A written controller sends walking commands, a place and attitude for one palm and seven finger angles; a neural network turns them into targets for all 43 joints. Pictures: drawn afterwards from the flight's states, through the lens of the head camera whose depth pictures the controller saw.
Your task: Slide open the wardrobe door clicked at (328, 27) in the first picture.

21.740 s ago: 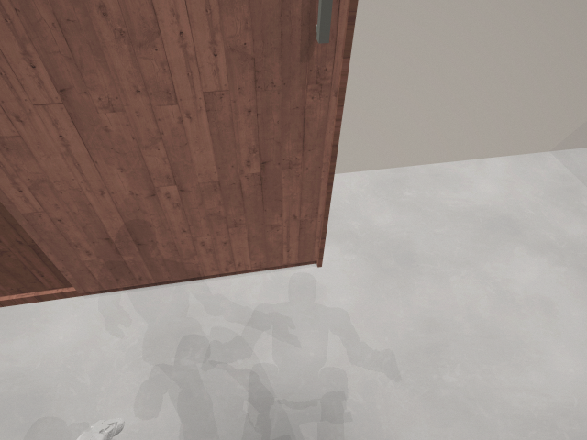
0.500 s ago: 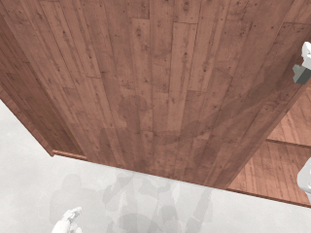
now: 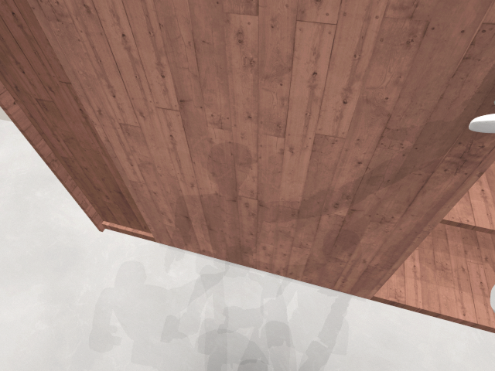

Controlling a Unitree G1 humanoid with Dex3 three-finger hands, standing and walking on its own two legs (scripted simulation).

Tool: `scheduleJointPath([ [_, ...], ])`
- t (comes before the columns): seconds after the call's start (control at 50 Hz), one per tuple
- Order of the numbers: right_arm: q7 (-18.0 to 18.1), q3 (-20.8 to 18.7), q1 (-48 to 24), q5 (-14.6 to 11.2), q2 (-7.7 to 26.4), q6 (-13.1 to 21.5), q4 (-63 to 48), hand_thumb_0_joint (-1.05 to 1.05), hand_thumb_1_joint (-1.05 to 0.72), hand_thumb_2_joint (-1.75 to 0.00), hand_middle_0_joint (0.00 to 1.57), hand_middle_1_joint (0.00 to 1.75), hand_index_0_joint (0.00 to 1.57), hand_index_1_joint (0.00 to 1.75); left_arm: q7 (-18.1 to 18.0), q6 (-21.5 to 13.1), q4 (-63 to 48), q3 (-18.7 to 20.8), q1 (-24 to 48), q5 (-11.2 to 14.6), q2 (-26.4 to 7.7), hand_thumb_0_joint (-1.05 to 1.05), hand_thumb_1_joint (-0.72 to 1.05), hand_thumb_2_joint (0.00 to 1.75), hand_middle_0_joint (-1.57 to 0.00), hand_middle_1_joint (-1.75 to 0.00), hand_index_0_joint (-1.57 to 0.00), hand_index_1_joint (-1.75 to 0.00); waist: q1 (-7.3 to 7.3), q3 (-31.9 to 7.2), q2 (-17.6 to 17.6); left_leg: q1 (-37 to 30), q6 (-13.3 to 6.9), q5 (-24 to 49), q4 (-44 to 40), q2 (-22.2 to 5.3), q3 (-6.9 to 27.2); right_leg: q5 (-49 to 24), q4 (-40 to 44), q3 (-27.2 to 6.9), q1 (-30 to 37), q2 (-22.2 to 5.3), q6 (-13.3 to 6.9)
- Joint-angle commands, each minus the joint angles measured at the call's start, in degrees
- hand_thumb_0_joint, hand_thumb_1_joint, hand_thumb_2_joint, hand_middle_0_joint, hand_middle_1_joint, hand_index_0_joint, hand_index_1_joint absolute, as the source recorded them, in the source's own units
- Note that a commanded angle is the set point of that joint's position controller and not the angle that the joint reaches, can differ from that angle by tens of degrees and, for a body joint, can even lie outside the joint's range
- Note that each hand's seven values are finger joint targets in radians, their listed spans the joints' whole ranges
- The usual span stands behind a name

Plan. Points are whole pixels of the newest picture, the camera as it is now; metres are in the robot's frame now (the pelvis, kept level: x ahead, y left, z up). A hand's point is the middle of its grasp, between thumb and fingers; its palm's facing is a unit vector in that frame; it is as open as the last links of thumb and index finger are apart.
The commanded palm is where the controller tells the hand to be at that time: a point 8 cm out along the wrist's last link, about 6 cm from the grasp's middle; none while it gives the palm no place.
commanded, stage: slip the hand off the handle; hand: right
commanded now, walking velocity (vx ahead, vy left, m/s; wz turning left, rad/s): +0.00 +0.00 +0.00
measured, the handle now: out of the picture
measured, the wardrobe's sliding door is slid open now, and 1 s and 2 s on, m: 0.60 0.56 0.56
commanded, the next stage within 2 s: draw the hand back to the body in 1.34 s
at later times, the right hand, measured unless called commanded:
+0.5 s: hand out of the picture +0.47 -0.32 +0.25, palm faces +0.38 +0.91 -0.16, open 13.6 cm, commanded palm +0.44 -0.40 +0.24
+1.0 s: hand out of the picture +0.42 -0.38 +0.24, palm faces +0.48 +0.86 -0.18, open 14.5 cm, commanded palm +0.37 -0.40 +0.24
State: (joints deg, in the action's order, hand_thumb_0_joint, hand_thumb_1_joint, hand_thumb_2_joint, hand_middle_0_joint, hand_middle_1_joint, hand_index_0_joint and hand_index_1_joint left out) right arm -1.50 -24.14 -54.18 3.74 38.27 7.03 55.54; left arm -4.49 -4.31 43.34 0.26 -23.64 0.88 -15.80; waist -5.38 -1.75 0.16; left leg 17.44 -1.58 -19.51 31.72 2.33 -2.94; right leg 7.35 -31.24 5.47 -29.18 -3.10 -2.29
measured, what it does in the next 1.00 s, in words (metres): stands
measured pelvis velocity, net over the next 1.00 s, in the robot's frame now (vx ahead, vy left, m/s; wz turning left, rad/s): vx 0.02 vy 0.01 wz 0.00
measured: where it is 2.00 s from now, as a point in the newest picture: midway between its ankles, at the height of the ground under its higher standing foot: outside the picture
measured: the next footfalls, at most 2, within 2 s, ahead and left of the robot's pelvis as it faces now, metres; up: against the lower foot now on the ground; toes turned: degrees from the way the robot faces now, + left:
none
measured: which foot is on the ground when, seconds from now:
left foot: down 0.00-1.00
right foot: down 0.00-1.00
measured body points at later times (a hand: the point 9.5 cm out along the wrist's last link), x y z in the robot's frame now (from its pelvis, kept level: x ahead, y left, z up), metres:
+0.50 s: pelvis +0.00 +0.01 -0.01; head +0.04 +0.00 +0.44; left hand +0.05 +0.29 -0.11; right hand +0.44 -0.37 +0.26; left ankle -0.04 +0.10 -0.73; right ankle +0.09 -0.10 -0.73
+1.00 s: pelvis +0.02 +0.01 -0.01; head +0.06 -0.01 +0.44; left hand +0.03 +0.29 -0.11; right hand +0.39 -0.43 +0.25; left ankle -0.04 +0.10 -0.73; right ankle +0.09 -0.10 -0.73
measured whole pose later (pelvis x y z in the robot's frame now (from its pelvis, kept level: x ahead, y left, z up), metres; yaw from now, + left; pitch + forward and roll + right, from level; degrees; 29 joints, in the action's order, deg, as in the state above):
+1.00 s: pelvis +0.02 +0.01 -0.01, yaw +0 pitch +8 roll +2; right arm -12.8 -34.9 -42.4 -1.9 47.5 8.1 49.5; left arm -6.6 1.2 39.4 0.0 -25.8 3.2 -16.0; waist -3.6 -3.7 0.4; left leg 19.9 -2.0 -21.7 33.4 3.3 -3.3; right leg 10.8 -35.8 4.6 -33.2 -4.0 -1.7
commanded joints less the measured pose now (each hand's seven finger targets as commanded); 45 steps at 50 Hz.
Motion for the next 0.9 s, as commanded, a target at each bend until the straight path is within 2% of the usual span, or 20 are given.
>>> scheduleJointPath([
  [0.0, 1.7, -3.7, -27.4, -1.2, 19.6, 2.9, -16.2, 0.0, 0.55, -0.2, 0.25, 1.15, 0.25, 1.15, -1.0, -2.2, -6.9, 3.2, 0.9, 0.2, -10.2, 0.0, 0.9, 0.9, -0.2, -0.3, -0.2, -0.3, 1.57, -17.3, 5.3, 8.6, 0.1, 6.7, -7.2, -0.6, 2.0, -0.1, 2.6, -6.0, 23.4, 0.3, -0.7],
  [0.02, 1.9, -3.4, -26.8, -1.2, 18.9, 2.7, -17.6, 0.0, 0.55, -0.2, 0.25, 1.15, 0.25, 1.15, -0.9, -2.3, -7.4, 3.2, 1.1, 0.2, -10.1, 0.0, 0.9, 0.9, -0.2, -0.3, -0.2, -0.3, 1.58, -17.9, 5.5, 8.8, 0.1, 6.9, -7.1, -0.5, 2.0, -0.5, 2.5, -5.9, 24.1, 0.4, -0.8],
  [0.04, 2.2, -2.6, -29.1, -0.8, 19.2, 2.4, -13.2, 0.0, 0.55, -0.2, 0.25, 1.15, 0.25, 1.15, -1.3, -1.9, -6.3, 3.0, 0.3, 0.1, -10.2, 0.0, 0.9, 0.9, -0.2, -0.3, -0.2, -0.3, -0.32, -14.3, 3.8, 10.1, 0.5, 6.8, -7.6, -1.1, 2.4, 0.8, 1.8, -5.8, 22.0, 0.3, -1.1],
  [0.06, 2.3, -4.8, -27.7, -0.6, 21.3, 2.1, -11.1, 0.0, 0.55, -0.2, 0.25, 1.15, 0.25, 1.15, -1.2, -1.8, -6.1, 2.8, -0.4, 0.0, -10.3, 0.0, 0.9, 0.9, -0.2, -0.3, -0.2, -0.3, 0.44, -13.5, 2.6, 9.9, 0.7, 6.2, -7.6, -0.8, 2.6, 1.7, 1.9, -5.8, 20.0, 0.5, -1.1],
  [0.12, 1.9, -4.5, -28.5, 0.4, 22.4, 2.3, -10.8, 0.0, 0.55, -0.2, 0.25, 1.15, 0.25, 1.15, -1.1, -1.3, -7.2, 2.7, -0.3, -0.1, -10.3, 0.0, 0.9, 0.9, -0.2, -0.3, -0.2, -0.3, 0.58, -15.9, 4.0, 10.2, 0.5, 5.4, -6.5, -0.9, 2.4, 2.2, 1.9, -6.2, 20.4, 0.6, -0.8],
  [0.14, 1.8, -6.2, -28.4, 0.4, 24.7, 2.6, -10.7, 0.0, 0.55, -0.2, 0.25, 1.15, 0.25, 1.15, -1.3, -1.1, -7.4, 2.8, -0.5, -0.1, -10.4, 0.0, 0.9, 0.9, -0.2, -0.3, -0.2, -0.3, 1.02, -16.2, 4.1, 9.1, 0.5, 6.6, -6.7, -1.3, 2.8, 0.9, 1.1, -5.9, 20.0, 0.5, -1.1],
  [0.16, 1.5, -6.9, -28.1, 0.7, 26.0, 2.5, -10.1, 0.0, 0.55, -0.2, 0.25, 1.15, 0.25, 1.15, -1.3, -0.8, -7.5, 2.6, -0.9, -0.2, -10.4, 0.0, 0.9, 0.9, -0.2, -0.3, -0.2, -0.3, 1.04, -17.5, 3.7, 8.4, 0.7, 7.2, -6.3, -1.0, 3.0, 0.1, 1.0, -5.7, 19.7, 0.6, -1.1],
  [0.2, 0.7, -6.9, -27.4, 0.5, 26.2, 2.1, -6.9, 0.0, 0.55, -0.2, 0.25, 1.15, 0.25, 1.15, -1.4, -0.3, -7.9, 2.4, -0.8, 0.1, -10.3, 0.0, 0.9, 0.9, -0.2, -0.3, -0.2, -0.3, 0.76, -15.0, 1.8, 9.0, 0.9, 6.7, -6.4, -1.1, 3.1, 1.1, 0.6, -5.4, 17.4, 0.7, -1.1],
  [0.34, -1.6, -8.7, -25.4, 0.4, 31.5, 1.9, -3.1, 0.0, 0.55, -0.2, 0.25, 1.15, 0.25, 1.15, -2.1, 1.7, -9.8, 2.2, -1.3, 0.5, -10.8, 0.0, 0.9, 0.9, -0.2, -0.3, -0.2, -0.3, 1.04, -14.3, 0.3, 7.6, 1.7, 8.8, -5.9, -2.0, 4.5, 1.1, -1.6, -4.1, 12.0, 0.5, -1.3],
  [0.38, -2.2, -8.2, -26.3, 0.9, 32.1, 1.8, -2.2, 0.0, 0.55, -0.2, 0.25, 1.15, 0.25, 1.15, -2.0, 2.3, -10.0, 2.1, -1.6, 0.6, -10.9, 0.0, 0.9, 0.9, -0.2, -0.3, -0.2, -0.3, 0.38, -13.7, 1.3, 8.7, 1.7, 8.5, -5.5, -1.8, 4.5, 1.5, -1.7, -4.1, 11.2, 0.5, -1.2],
  [0.46, -3.3, -10.0, -25.0, 0.8, 35.6, 1.9, -1.4, 0.0, 0.55, -0.2, 0.25, 1.15, 0.25, 1.15, -2.4, 3.5, -10.4, 2.1, -2.3, 0.7, -11.2, 0.0, 0.9, 0.9, -0.2, -0.3, -0.2, -0.3, 0.78, -14.9, 1.0, 7.7, 2.2, 9.7, -5.0, -2.0, 5.3, 1.3, -2.9, -3.7, 9.3, 0.5, -1.4],
  [0.52, -4.1, -9.2, -25.6, 0.8, 35.5, 1.6, 0.4, 0.0, 0.55, -0.2, 0.25, 1.15, 0.25, 1.15, -2.5, 4.0, -10.3, 2.2, -2.8, 0.9, -11.4, 0.0, 0.9, 0.9, -0.2, -0.3, -0.2, -0.3, -0.01, -13.3, 1.5, 9.4, 2.4, 8.0, -5.3, -2.0, 5.6, 2.6, -3.2, -3.7, 8.1, 0.4, -1.4],
  [0.6, -5.4, -11.5, -24.0, 0.8, 39.3, 2.4, 1.3, 0.0, 0.55, -0.2, 0.25, 1.15, 0.25, 1.15, -2.8, 4.8, -10.2, 2.1, -3.9, 1.0, -11.5, 0.0, 0.9, 0.9, -0.2, -0.3, -0.2, -0.3, 0.72, -15.2, 0.5, 7.2, 2.8, 11.3, -4.2, -2.4, 6.3, 1.8, -4.3, -3.8, 5.8, 0.4, -1.4],
  [0.62, -5.8, -11.3, -24.2, 0.9, 39.5, 2.5, 0.8, 0.0, 0.55, -0.2, 0.25, 1.15, 0.25, 1.15, -2.9, 5.0, -10.4, 2.1, -3.9, 1.2, -11.6, 0.0, 0.9, 0.9, -0.2, -0.3, -0.2, -0.3, 0.41, -15.1, 2.1, 8.1, 2.7, 10.5, -4.1, -2.2, 6.2, 2.0, -4.4, -3.6, 6.2, 0.4, -1.4],
  [0.68, -6.7, -12.0, -21.1, 0.1, 39.0, 2.5, 1.5, 0.0, 0.55, -0.2, 0.25, 1.15, 0.25, 1.15, -2.9, 5.1, -10.6, 2.2, -4.3, 1.3, -11.5, 0.0, 0.9, 0.9, -0.2, -0.3, -0.2, -0.3, 0.89, -14.7, 1.4, 8.0, 3.1, 10.7, -4.0, -2.3, 6.5, 2.6, -4.6, -3.7, 5.3, 0.4, -1.3],
  [0.72, -7.3, -13.9, -17.9, -0.4, 39.7, 2.8, 0.3, 0.0, 0.55, -0.2, 0.25, 1.15, 0.25, 1.15, -2.7, 5.2, -10.9, 2.5, -4.6, 1.3, -11.5, 0.0, 0.9, 0.9, -0.2, -0.3, -0.2, -0.3, 2.19, -16.4, 1.0, 6.7, 3.0, 12.4, -3.2, -2.2, 6.2, 1.4, -4.5, -3.7, 5.9, 0.6, -1.3],
  [0.8, -8.4, -15.5, -16.2, -0.5, 39.4, 4.0, -6.6, 0.0, 0.55, -0.2, 0.25, 1.15, 0.25, 1.15, -2.6, 5.1, -11.4, 3.0, -4.5, 1.3, -11.1, 0.0, 0.9, 0.9, -0.2, -0.3, -0.2, -0.3, 2.74, -19.3, 5.8, 7.0, 2.4, 14.8, -2.3, -1.0, 5.0, -2.5, -4.3, -3.8, 10.9, 0.9, -1.4],
  [0.84, -9.2, -12.5, -16.3, -1.8, 34.1, 5.8, -13.8, 0.0, 0.55, -0.2, 0.25, 1.15, 0.25, 1.15, -2.7, 4.5, -11.7, 3.4, -4.2, 1.4, -10.6, 0.0, 0.9, 0.9, -0.2, -0.3, -0.2, -0.3, 1.89, -20.9, 7.7, 8.7, 1.8, 14.4, -3.0, -0.3, 4.1, -5.3, -4.2, -4.3, 16.8, 0.7, -1.6],
  [0.86, -9.7, -12.8, -14.3, -2.7, 33.5, 6.3, -17.1, 0.0, 0.55, -0.2, 0.25, 1.15, 0.25, 1.15, -2.7, 4.1, -11.5, 3.5, -3.6, 1.5, -10.6, 0.0, 0.9, 0.9, -0.2, -0.3, -0.2, -0.3, 2.55, -22.4, 9.8, 9.2, 1.6, 14.6, -3.2, 0.3, 4.0, -6.6, -4.1, -4.8, 19.6, 0.7, -1.5],
  [0.88, -10.2, -12.4, -12.2, -3.9, 31.6, 6.3, -18.9, 0.0, 0.55, -0.2, 0.25, 1.15, 0.25, 1.15, -2.7, 3.8, -11.4, 3.5, -3.4, 1.7, -10.5, 0.0, 0.9, 0.9, -0.2, -0.3, -0.2, -0.3, 2.29, -22.6, 9.5, 9.9, 1.4, 13.7, -3.5, 0.7, 3.4, -7.0, -3.7, -5.3, 21.5, 0.7, -1.5],
])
